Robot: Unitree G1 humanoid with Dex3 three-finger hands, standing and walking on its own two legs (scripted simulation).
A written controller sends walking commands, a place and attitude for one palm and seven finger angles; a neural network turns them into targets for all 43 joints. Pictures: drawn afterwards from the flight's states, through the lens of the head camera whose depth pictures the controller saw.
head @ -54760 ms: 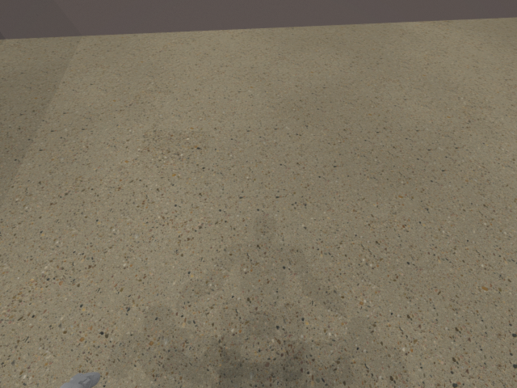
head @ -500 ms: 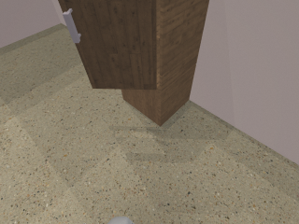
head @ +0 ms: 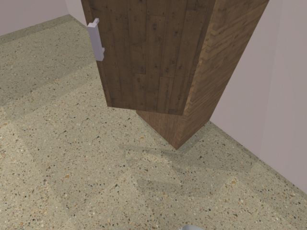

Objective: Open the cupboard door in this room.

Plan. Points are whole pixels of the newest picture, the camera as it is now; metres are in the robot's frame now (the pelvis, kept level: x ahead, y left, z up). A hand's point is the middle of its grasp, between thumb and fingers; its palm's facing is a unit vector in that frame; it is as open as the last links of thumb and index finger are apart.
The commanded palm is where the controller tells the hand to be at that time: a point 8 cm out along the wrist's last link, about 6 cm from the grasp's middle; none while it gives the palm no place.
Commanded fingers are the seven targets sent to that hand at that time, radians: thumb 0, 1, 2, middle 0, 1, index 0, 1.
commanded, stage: take the last steps up to it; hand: left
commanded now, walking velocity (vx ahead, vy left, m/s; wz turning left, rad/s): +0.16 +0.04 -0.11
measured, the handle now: (98, 39) +0.68 +0.27 +0.09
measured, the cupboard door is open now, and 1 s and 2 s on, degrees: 40 40 40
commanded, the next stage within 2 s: come to a stop and stand still in 0.02 s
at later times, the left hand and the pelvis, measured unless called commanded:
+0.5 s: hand (96, 207) +0.19 +0.19 -0.17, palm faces -0.02 -0.98 -0.21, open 7.3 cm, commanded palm none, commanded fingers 0.00 0.90 0.90 -0.20 -0.30 -0.20 -0.30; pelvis +0.09 +0.02 +0.00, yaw -2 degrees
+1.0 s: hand out of the picture +0.10 +0.20 -0.17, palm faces -0.05 -0.97 -0.24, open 7.4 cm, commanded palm none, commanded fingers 0.00 0.90 0.90 -0.20 -0.30 -0.20 -0.30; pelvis +0.06 +0.01 +0.00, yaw -4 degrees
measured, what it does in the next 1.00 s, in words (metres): steps on the spot: right foot, then left foot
